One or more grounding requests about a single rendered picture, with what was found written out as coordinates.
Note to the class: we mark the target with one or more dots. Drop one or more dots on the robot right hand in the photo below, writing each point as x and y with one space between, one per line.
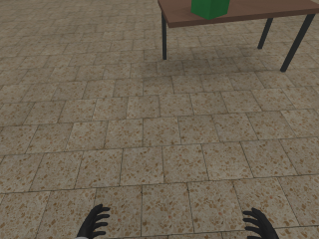
265 230

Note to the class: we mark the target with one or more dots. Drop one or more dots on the table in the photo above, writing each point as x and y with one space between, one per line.
177 13

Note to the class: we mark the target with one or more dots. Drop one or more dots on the robot left hand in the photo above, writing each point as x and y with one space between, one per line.
89 225

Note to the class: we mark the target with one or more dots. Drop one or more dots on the carton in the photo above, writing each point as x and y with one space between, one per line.
209 9

